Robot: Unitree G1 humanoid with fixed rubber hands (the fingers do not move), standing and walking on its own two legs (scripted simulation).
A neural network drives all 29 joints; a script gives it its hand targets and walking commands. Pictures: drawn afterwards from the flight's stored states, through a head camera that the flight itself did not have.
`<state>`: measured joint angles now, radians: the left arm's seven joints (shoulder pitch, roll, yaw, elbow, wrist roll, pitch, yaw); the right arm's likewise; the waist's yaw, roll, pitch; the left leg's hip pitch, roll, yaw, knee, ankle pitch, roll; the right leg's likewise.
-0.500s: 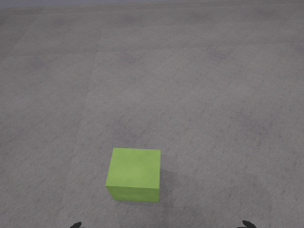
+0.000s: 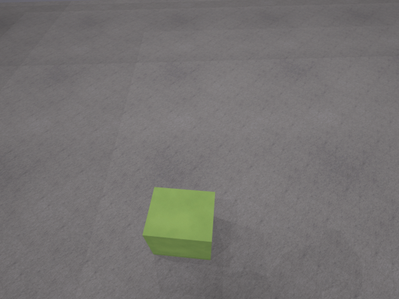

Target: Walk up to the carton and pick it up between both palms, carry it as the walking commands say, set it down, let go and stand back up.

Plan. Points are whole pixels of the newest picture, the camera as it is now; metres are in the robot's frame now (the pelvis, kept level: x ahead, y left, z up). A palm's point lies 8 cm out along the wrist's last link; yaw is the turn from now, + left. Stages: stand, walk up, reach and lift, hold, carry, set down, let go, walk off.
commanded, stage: walk up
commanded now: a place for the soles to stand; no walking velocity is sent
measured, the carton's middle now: (183, 224) +0.50 +0.11 -0.64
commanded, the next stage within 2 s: none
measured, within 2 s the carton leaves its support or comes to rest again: neither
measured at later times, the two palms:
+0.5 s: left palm out of the picture +0.01 +0.34 -0.14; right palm out of the picture +0.11 -0.20 -0.13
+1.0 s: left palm (36, 284) +0.18 +0.39 -0.13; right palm out of the picture +0.13 -0.11 -0.12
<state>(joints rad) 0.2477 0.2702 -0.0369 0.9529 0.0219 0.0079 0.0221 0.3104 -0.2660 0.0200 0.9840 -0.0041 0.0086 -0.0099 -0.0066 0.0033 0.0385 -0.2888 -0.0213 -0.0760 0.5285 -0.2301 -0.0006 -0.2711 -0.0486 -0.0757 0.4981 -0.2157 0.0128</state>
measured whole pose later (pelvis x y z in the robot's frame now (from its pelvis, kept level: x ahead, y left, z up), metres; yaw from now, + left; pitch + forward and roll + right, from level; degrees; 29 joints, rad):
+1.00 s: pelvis +0.09 +0.14 +0.00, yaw -6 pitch +0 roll +0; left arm 0.26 0.25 0.00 0.88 0.00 -0.01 0.02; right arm 0.23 -0.24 0.03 0.92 -0.01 0.00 -0.02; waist 0.01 -0.02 0.05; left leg -0.21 0.00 0.15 0.49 -0.29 0.05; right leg -0.26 0.00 0.09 0.52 -0.26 0.02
